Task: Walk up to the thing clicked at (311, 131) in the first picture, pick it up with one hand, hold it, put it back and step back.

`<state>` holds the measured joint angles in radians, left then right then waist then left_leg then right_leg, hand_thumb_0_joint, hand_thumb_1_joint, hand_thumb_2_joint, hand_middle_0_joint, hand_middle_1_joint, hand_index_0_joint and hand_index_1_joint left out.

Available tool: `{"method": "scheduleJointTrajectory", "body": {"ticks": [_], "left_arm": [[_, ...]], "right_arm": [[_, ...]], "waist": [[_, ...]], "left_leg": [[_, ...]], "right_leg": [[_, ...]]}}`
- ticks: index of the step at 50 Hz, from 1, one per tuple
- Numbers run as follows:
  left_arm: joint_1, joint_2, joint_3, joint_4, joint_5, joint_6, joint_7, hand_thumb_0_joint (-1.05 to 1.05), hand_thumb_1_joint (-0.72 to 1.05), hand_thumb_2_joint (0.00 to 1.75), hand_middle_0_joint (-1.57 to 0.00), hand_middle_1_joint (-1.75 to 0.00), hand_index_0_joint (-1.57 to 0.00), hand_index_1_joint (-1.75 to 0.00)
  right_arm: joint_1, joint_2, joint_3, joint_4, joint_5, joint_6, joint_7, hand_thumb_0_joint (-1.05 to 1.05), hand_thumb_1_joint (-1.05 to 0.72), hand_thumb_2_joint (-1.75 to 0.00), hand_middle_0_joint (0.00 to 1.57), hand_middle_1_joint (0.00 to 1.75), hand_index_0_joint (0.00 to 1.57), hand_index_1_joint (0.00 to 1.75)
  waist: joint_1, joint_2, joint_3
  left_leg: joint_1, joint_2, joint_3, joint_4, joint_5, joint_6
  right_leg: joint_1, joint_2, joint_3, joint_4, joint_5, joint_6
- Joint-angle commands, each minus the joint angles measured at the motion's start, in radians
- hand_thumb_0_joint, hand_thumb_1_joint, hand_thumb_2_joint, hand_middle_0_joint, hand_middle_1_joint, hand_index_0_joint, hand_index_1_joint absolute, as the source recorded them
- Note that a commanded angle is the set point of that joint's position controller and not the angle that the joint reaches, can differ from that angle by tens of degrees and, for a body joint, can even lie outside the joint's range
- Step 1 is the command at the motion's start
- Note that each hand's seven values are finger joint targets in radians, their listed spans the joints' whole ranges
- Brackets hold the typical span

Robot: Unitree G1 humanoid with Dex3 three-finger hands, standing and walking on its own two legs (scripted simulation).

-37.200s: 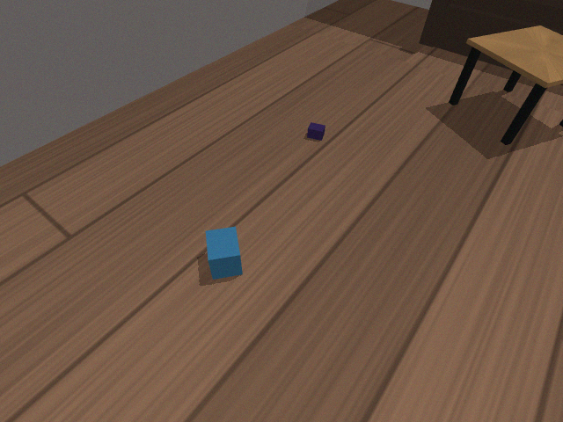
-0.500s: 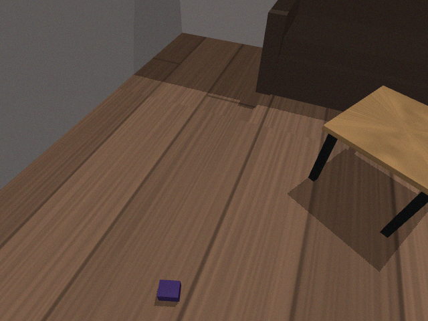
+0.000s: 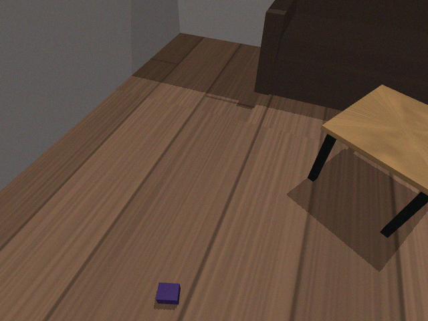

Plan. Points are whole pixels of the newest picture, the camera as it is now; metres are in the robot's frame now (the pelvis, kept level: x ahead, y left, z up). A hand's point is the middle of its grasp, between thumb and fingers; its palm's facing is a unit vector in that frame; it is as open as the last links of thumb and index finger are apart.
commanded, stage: stand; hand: left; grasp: from above
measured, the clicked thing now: (168, 293) +0.38 +0.19 -0.75
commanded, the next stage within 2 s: step back in 0.88 s
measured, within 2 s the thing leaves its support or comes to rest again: neither
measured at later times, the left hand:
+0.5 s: hand out of the picture +0.07 +0.24 -0.16, palm faces +0.00 -0.94 -0.34, open 7.4 cm
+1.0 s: hand out of the picture +0.07 +0.25 -0.16, palm faces +0.01 -0.94 -0.35, open 7.4 cm
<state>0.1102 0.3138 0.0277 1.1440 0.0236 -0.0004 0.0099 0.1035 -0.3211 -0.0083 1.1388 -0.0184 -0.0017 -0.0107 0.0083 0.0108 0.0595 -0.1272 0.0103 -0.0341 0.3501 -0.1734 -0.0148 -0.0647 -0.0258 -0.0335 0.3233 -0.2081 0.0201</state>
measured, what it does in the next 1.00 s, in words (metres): stands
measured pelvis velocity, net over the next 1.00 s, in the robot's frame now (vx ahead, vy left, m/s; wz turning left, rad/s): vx -0.02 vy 0.00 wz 0.00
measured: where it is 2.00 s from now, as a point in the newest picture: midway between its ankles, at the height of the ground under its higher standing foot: outside the picture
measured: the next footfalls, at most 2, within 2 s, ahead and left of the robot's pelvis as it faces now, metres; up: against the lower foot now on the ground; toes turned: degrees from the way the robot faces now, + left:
right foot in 1.62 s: -0.14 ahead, -0.10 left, +0.00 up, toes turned -2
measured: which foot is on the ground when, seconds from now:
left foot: down 0.00-1.00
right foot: down 0.00-1.00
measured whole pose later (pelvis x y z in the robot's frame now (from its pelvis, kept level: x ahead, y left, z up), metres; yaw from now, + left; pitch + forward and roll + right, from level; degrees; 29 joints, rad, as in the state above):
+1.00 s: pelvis -0.02 +0.00 -0.01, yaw +0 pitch -2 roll -1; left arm 0.09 0.35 0.04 1.06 -0.01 0.01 0.00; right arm 0.07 -0.37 -0.02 1.07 0.01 0.02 0.01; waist -0.01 0.02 0.12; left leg -0.23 0.02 -0.04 0.47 -0.20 -0.02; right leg -0.16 -0.02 -0.04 0.44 -0.24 0.00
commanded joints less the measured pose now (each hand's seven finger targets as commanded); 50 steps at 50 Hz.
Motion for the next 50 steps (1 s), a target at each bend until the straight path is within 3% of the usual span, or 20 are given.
{"method": "scheduleJointTrajectory", "body": {"ticks": [1, 3, 5, 14, 20, 26, 36, 43, 44, 45, 48, 50], "left_arm": [[-0.029, 0.204, 0.038, -0.050, -0.003, -0.024, 0.016, 0.00, 0.90, 0.90, -0.20, -0.30, -0.20, -0.30], [-0.031, 0.208, 0.038, -0.054, -0.003, -0.026, 0.015, 0.00, 0.90, 0.90, -0.20, -0.30, -0.20, -0.30], [-0.037, 0.207, 0.038, -0.058, -0.004, -0.028, 0.017, 0.00, 0.90, 0.90, -0.20, -0.30, -0.20, -0.30], [-0.034, 0.213, 0.037, -0.061, -0.008, -0.026, 0.014, 0.00, 0.90, 0.90, -0.20, -0.30, -0.20, -0.30], [-0.029, 0.215, 0.035, -0.061, -0.008, -0.027, 0.013, 0.00, 0.90, 0.90, -0.20, -0.30, -0.20, -0.30], [-0.034, 0.214, 0.033, -0.063, -0.006, -0.025, 0.010, 0.00, 0.90, 0.90, -0.20, -0.30, -0.20, -0.30], [-0.026, 0.225, 0.033, -0.070, -0.010, -0.031, 0.008, 0.00, 0.90, 0.90, -0.20, -0.30, -0.20, -0.30], [-0.021, 0.225, 0.029, -0.071, -0.010, -0.030, 0.008, 0.00, 0.90, 0.90, -0.20, -0.30, -0.20, -0.30], [-0.033, 0.311, 0.067, -0.095, -0.034, -0.018, 0.010, 0.00, 0.90, 0.90, -0.20, -0.30, -0.20, -0.30], [-0.022, 0.302, 0.069, -0.111, -0.039, -0.014, 0.014, 0.00, 0.90, 0.90, -0.20, -0.30, -0.20, -0.30], [-0.010, 0.290, 0.074, -0.150, -0.037, -0.007, 0.016, 0.00, 0.90, 0.90, -0.20, -0.30, -0.20, -0.30], [-0.026, 0.299, 0.080, -0.181, -0.032, 0.003, 0.013, 0.00, 0.90, 0.90, -0.20, -0.30, -0.20, -0.30]], "right_arm": [[-0.044, -0.196, -0.036, -0.055, 0.003, -0.021, -0.012, 0.00, -0.90, -0.90, 0.20, 0.30, 0.20, 0.30], [-0.047, -0.202, -0.038, -0.056, 0.002, -0.020, -0.011, 0.00, -0.90, -0.90, 0.20, 0.30, 0.20, 0.30], [-0.045, -0.200, -0.037, -0.057, 0.003, -0.022, -0.010, 0.00, -0.90, -0.90, 0.20, 0.30, 0.20, 0.30], [-0.042, -0.206, -0.035, -0.051, 0.004, -0.024, -0.011, 0.00, -0.90, -0.90, 0.20, 0.30, 0.20, 0.30], [-0.038, -0.209, -0.032, -0.053, 0.005, -0.026, -0.009, 0.00, -0.90, -0.90, 0.20, 0.30, 0.20, 0.30], [-0.042, -0.212, -0.034, -0.052, 0.003, -0.022, -0.007, 0.00, -0.90, -0.90, 0.20, 0.30, 0.20, 0.30], [-0.037, -0.213, -0.032, -0.061, 0.005, -0.028, -0.005, 0.00, -0.90, -0.90, 0.20, 0.30, 0.20, 0.30], [-0.029, -0.216, -0.029, -0.056, 0.005, -0.024, -0.005, 0.00, -0.90, -0.90, 0.20, 0.30, 0.20, 0.30], [-0.066, -0.290, -0.058, -0.090, 0.022, -0.006, 0.003, 0.00, -0.90, -0.90, 0.20, 0.30, 0.20, 0.30], [-0.041, -0.269, -0.056, -0.101, 0.030, 0.000, 0.004, 0.00, -0.90, -0.90, 0.20, 0.30, 0.20, 0.30], [-0.029, -0.265, -0.067, -0.134, 0.036, 0.011, 0.008, 0.00, -0.90, -0.90, 0.20, 0.30, 0.20, 0.30], [-0.030, -0.262, -0.076, -0.158, 0.035, 0.023, 0.010, 0.00, -0.90, -0.90, 0.20, 0.30, 0.20, 0.30]], "waist": [[-0.004, -0.005, -0.051], [-0.003, -0.006, -0.058], [-0.005, -0.009, -0.082], [-0.003, -0.001, -0.095], [-0.005, -0.014, -0.082], [-0.007, 0.003, -0.043], [-0.005, -0.006, -0.087], [-0.008, -0.002, -0.067], [-0.019, -0.015, 0.036], [-0.023, -0.018, 0.000], [-0.027, -0.029, -0.096], [-0.023, -0.056, -0.120]], "left_leg": [[0.015, 0.101, -0.081, -0.049, 0.126, 0.034], [0.016, 0.104, -0.081, -0.047, 0.126, 0.038], [0.028, 0.108, -0.080, -0.036, 0.201, 0.037], [0.034, 0.112, -0.077, -0.037, 0.244, 0.035], [0.042, 0.112, -0.077, -0.041, 0.236, 0.034], [0.003, 0.105, -0.081, -0.065, 0.121, 0.029], [0.030, 0.114, -0.079, -0.046, 0.204, 0.037], [0.018, 0.106, -0.078, -0.053, 0.169, 0.032], [-0.057, 0.091, -0.081, 0.055, 0.336, 0.051], [-0.058, 0.090, -0.068, 0.091, 0.377, 0.055], [-0.037, 0.077, -0.054, 0.178, 0.390, 0.076], [-0.047, 0.037, -0.034, 0.257, 0.283, 0.069]], "right_leg": [[-0.021, -0.102, 0.079, -0.069, 0.093, -0.022], [-0.017, -0.104, 0.081, -0.071, 0.101, -0.025], [0.003, -0.108, 0.075, -0.056, 0.168, -0.024], [0.022, -0.110, 0.074, -0.041, 0.214, -0.029], [0.002, -0.107, 0.073, -0.049, 0.187, -0.025], [-0.020, -0.102, 0.078, -0.071, 0.082, -0.029], [0.005, -0.111, 0.081, -0.053, 0.166, -0.031], [-0.008, -0.108, 0.081, -0.060, 0.148, -0.032], [-0.091, -0.100, 0.094, 0.034, 0.329, -0.046], [-0.073, -0.102, 0.085, 0.067, 0.370, -0.059], [-0.068, -0.115, 0.089, 0.111, 0.383, -0.101], [-0.110, -0.156, 0.129, 0.100, 0.346, -0.143]]}}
